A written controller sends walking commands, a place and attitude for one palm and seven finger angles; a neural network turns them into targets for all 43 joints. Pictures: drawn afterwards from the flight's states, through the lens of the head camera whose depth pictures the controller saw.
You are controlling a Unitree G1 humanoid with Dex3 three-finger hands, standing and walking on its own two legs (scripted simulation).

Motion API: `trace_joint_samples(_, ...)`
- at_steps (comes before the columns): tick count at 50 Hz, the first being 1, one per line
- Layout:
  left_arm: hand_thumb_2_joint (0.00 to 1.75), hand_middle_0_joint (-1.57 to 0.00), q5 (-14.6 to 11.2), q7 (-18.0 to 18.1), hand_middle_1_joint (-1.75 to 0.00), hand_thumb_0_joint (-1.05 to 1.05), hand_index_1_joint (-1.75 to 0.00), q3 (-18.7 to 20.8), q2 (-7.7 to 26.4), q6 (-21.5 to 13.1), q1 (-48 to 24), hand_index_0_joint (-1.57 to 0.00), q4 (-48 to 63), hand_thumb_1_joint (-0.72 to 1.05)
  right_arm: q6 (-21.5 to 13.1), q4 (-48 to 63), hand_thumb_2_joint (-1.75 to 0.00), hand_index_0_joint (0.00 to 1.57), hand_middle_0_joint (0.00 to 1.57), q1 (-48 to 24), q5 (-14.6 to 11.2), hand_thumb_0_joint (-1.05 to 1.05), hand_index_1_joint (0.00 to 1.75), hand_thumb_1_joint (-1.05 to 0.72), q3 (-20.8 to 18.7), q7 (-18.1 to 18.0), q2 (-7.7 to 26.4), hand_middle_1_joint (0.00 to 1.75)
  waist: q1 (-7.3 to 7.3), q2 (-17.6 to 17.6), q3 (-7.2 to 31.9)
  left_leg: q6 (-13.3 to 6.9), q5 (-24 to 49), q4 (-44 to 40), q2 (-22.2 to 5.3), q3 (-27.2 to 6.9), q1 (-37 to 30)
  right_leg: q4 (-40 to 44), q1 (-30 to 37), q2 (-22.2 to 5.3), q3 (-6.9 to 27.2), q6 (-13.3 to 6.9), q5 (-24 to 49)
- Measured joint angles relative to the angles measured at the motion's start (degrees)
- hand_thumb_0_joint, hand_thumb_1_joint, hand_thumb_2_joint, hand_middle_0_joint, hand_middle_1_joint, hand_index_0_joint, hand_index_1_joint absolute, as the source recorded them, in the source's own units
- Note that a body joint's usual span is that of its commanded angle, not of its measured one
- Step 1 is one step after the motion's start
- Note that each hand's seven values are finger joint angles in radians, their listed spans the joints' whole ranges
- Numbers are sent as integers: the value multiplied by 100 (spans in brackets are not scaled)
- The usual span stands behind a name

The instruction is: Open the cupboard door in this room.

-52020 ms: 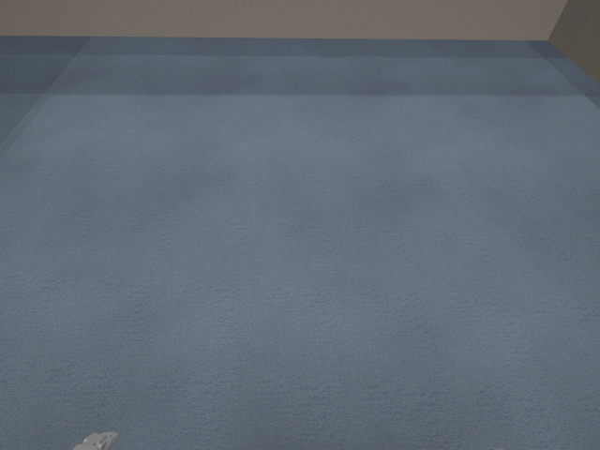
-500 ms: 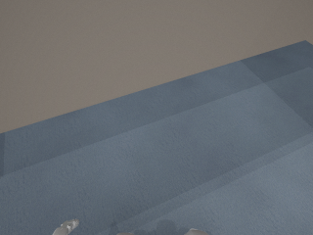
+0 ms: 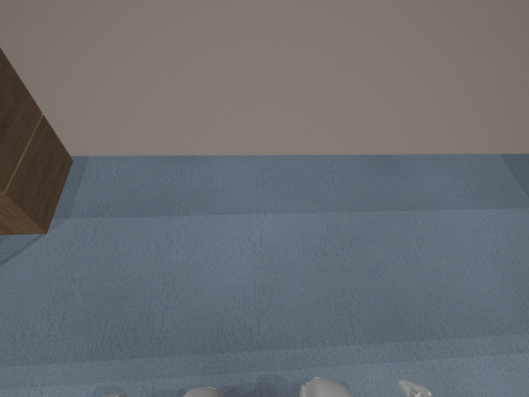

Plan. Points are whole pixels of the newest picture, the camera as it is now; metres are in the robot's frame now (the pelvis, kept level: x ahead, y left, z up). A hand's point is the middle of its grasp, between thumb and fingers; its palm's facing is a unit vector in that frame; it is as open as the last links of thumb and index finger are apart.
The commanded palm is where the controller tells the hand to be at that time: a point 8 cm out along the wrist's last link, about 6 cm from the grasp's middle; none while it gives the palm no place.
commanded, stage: turn to face it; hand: left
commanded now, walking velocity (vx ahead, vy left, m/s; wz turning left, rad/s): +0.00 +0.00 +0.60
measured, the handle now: out of the picture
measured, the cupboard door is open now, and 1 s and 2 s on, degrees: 48 48 48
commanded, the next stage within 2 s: take the last steps up to it in 1.40 s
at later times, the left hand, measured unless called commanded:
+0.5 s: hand out of the picture +0.02 +0.17 -0.17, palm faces +0.32 -0.92 -0.21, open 7.4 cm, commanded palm none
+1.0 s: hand out of the picture +0.02 +0.17 -0.14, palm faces +0.55 -0.78 -0.30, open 7.4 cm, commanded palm none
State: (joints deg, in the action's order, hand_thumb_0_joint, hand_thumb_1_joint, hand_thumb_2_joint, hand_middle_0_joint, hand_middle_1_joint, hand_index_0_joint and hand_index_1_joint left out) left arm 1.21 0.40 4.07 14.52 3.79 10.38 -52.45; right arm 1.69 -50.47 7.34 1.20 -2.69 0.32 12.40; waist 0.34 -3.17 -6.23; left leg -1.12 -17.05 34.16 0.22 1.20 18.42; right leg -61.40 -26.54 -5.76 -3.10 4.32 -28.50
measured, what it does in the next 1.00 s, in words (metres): steps on the spot, turning left: right foot, then left foot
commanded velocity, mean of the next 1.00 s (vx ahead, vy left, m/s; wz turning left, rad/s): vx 0.00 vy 0.00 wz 0.59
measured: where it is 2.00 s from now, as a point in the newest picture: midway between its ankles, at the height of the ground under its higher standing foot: outside the picture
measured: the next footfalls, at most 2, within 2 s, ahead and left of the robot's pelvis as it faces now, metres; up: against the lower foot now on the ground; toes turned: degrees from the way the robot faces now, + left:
right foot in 0.20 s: +0.06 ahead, -0.16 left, +0.00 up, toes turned +5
left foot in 0.52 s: +0.03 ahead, +0.09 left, +0.00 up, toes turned +25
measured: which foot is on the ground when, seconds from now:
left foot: down 0.00-0.20, up 0.22-0.50, down 0.52-0.90, up 0.92-1.00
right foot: up 0.00-0.18, down 0.20-0.52, up 0.54-0.90, down 0.92-1.00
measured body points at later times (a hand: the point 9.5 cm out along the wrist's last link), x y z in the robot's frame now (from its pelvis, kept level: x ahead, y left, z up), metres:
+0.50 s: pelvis +0.02 -0.03 +0.00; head +0.07 +0.00 +0.45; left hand +0.00 +0.22 -0.15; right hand +0.20 -0.25 -0.13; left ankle -0.01 +0.08 -0.71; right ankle +0.03 -0.16 -0.73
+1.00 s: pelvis +0.04 -0.06 +0.00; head +0.10 -0.05 +0.45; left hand -0.01 +0.22 -0.12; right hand +0.25 -0.24 -0.15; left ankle -0.04 +0.05 -0.67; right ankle +0.10 -0.17 -0.73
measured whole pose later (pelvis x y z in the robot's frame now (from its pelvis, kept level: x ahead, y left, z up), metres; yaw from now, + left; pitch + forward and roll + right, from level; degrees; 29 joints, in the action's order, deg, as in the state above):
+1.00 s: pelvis +0.04 -0.06 +0.00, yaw +36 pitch +1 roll +1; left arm 1.4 1.0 2.5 11.9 0.4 8.5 -48.6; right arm 4.5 -53.7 9.9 0.9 -4.8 0.7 14.7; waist -1.4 2.6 -5.5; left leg 1.9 -27.5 58.2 2.2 -3.7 27.7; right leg -33.2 -15.1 -3.1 -3.8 0.1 -18.8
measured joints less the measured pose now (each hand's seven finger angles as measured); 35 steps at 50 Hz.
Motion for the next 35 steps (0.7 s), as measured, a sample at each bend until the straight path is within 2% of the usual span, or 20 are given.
trace_joint_samples(4, 90, -20, -17, -32, -30, 1, -30, 20, 7, -50, -107, -19, 119, 91, 30, -100, -90, 20, 20, 110, 13, 1, 30, -91, 6, -24, 9, 30, 8, 182, 32, 64, 248, -363, -13, -301, -109, 503, 0, 153, 175, 9, 237)
trace_joint_samples(7, 90, -20, -28, -39, -30, 1, -30, 6, -9, -109, -154, -19, 219, 91, 90, -156, -90, 20, 20, 164, 19, 1, 30, -91, -27, -12, 36, 30, -31, 329, 66, 153, 280, -379, -21, -527, -83, 1383, 303, 278, 192, -20, 346)
trace_joint_samples(9, 90, -20, -35, -40, -30, 0, -30, -9, -20, -176, -153, -19, 287, 91, 139, -174, -90, 20, 20, 204, 2, 1, 30, -91, -63, -7, 63, 30, -58, 410, 103, 236, 217, -227, 2, -687, 13, 2212, 667, 367, 140, -48, 714)
trace_joint_samples(10, 90, -20, -23, -40, -30, 0, -30, -26, 8, -233, -103, -19, 355, 91, 162, -160, -90, 20, 20, 252, -22, 1, 30, -91, -82, 1, 64, 30, -55, 364, 171, 272, 143, -70, 82, -726, 117, 2780, 901, 328, 156, -107, 898)
trace_joint_samples(11, 90, -20, 8, -17, -30, 0, -30, -25, -16, -295, -100, -19, 363, 91, 185, -176, -90, 20, 20, 235, -42, 1, 30, -91, -116, 8, 97, 30, -27, 387, 169, 288, -259, 295, 112, -729, 276, 2851, 908, 320, 143, -230, 1001)
trace_joint_samples(13, 90, -20, 28, 15, -30, 0, -30, -86, -127, -334, -99, -20, 349, 91, 244, -210, -90, 20, 20, 167, -37, 1, 30, -91, -182, 22, 200, 30, -63, 511, 80, 286, -1001, 1498, 155, -642, 660, 2681, 931, 277, -26, -368, 993)
trace_joint_samples(15, 90, -20, 25, 46, -30, 0, -30, -128, -215, -336, -19, -20, 340, 91, 293, -246, -90, 20, 20, 99, -36, 1, 30, -91, -214, 45, 252, 30, -90, 516, 38, 332, -1083, 2560, 131, -417, 960, 2765, 1069, 195, -154, -398, 1004)
trace_joint_samples(16, 90, -20, 28, 58, -30, 0, -30, -142, -247, -324, 25, -20, 328, 91, 306, -252, -90, 20, 20, 73, -40, 1, 30, -91, -218, 61, 256, 30, -104, 486, 30, 365, -1042, 2823, 88, -298, 1027, 2849, 1147, 152, -213, -396, 1028)
trace_joint_samples(18, 90, -20, 38, 66, -30, 0, -30, -164, -287, -311, 98, -20, 293, 91, 318, -244, -90, 20, 20, 33, -52, 1, 30, -91, -204, 93, 232, 30, -130, 380, 22, 427, -982, 2788, -4, -79, 998, 3012, 1287, 53, -338, -387, 1076)
trace_joint_samples(21, 90, -20, 59, 48, -30, 0, -30, -187, -311, -318, 163, -20, 249, 91, 307, -213, -90, 20, 20, -26, -75, 1, 30, -91, -163, 133, 175, 30, -102, 205, -2, 454, -972, 2006, -91, 168, 722, 3104, 1403, -94, -540, -348, 1072)
trace_joint_samples(25, 90, -20, 51, 1, -30, 0, -30, -163, -268, -320, 237, -20, 202, 90, 228, -130, -90, 20, 20, -115, -83, 1, 30, -91, -98, 150, 126, 30, -23, 35, -34, 376, -585, 593, -82, 362, 165, 2791, 1360, -282, -824, -232, 845)
trace_joint_samples(26, 90, -20, 31, -14, -30, 0, -30, -148, -246, -306, 290, -20, 201, 90, 184, -82, -90, 20, 20, -109, -77, 1, 30, -91, -79, 161, 140, 30, -17, 33, 3, 310, -176, 131, -89, 372, -26, 2571, 1277, -320, -889, -187, 717)
trace_joint_samples(27, 90, -20, 5, -32, -30, 0, -30, -127, -213, -268, 303, -20, 191, 90, 120, -35, -90, 20, 20, -105, -57, 1, 30, -91, -82, 159, 148, 30, -47, 37, 33, 94, 316, 24, -85, 339, 17, 2154, 1112, -345, -876, -111, 526)
trace_joint_samples(29, 90, -20, 4, -11, -30, 0, -30, -78, -95, -124, 217, -20, 122, 90, 37, -9, -90, 20, 20, -126, -31, 1, 30, -91, -57, 122, 85, 30, -5, -67, -12, -111, 81, 342, -6, 268, 165, 1055, 673, -253, -437, -41, -161)
trace_joint_samples(31, 90, -20, 3, 13, -30, 0, -30, -33, -19, -32, 110, -20, 32, 91, -1, 13, -90, 20, 20, -63, -14, 1, 30, -91, -21, 52, 33, 30, 3, -58, 18, -132, -94, 285, 20, 141, 162, 235, 282, -81, -133, -10, -229)
trace_joint_samples(33, 90, -20, 4, 0, -30, 1, -30, 5, 26, -13, 7, -20, 13, 91, -11, -7, -90, 20, 20, 3, -2, 1, 30, -91, 5, -5, -4, 30, 8, -12, 38, -68, 28, 25, 40, 6, 81, -108, 31, 24, 46, 12, 21)
trace_joint_samples(35, 90, -20, 0, -18, -30, 1, -30, 21, 42, -36, -73, -20, 55, 91, -14, -51, -90, 20, 20, 64, 0, 1, 30, -91, 26, -31, -16, 30, 15, 63, 46, -56, 194, -232, 52, -119, -9, -44, -73, 86, 153, 24, 216)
